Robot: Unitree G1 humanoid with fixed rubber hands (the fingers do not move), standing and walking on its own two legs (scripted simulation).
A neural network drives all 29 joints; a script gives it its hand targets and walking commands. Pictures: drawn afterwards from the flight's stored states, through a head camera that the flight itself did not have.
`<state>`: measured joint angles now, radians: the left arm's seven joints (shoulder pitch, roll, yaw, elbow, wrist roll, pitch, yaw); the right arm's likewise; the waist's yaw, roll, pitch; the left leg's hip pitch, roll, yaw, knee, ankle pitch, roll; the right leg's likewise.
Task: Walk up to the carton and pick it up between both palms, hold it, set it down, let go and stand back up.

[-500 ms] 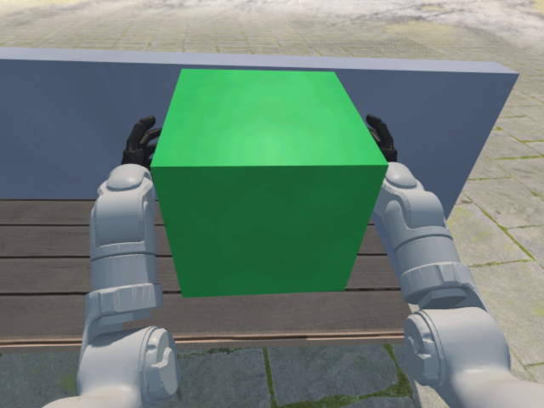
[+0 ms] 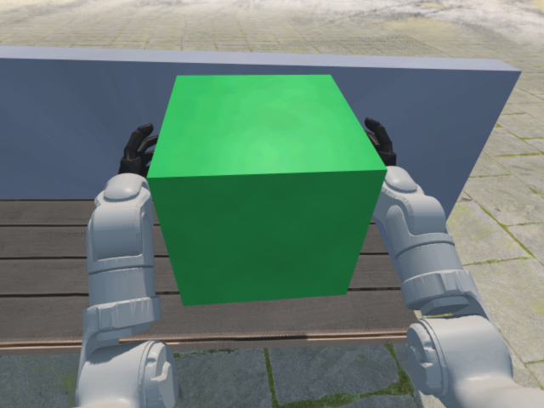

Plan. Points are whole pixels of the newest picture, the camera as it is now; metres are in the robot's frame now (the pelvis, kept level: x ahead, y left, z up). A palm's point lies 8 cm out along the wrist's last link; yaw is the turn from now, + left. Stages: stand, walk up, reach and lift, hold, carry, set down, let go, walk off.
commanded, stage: hold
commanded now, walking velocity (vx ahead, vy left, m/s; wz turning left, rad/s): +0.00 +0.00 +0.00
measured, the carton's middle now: (260, 184) +0.40 +0.00 +0.18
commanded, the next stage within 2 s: none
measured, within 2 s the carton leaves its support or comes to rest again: neither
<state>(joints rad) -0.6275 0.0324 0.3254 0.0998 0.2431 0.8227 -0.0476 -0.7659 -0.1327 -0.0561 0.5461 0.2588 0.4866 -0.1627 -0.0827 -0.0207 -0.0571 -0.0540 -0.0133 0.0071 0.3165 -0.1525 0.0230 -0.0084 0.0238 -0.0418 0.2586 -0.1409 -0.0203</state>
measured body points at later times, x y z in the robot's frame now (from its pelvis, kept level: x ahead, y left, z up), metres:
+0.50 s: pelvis +0.00 +0.00 +0.00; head -0.07 +0.02 +0.44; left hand +0.37 +0.17 +0.22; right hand +0.38 -0.17 +0.23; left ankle +0.02 +0.10 -0.75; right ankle +0.01 -0.10 -0.75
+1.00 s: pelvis +0.00 +0.00 +0.00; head -0.07 +0.02 +0.44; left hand +0.37 +0.18 +0.22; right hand +0.38 -0.17 +0.23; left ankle +0.02 +0.10 -0.75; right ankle +0.01 -0.10 -0.75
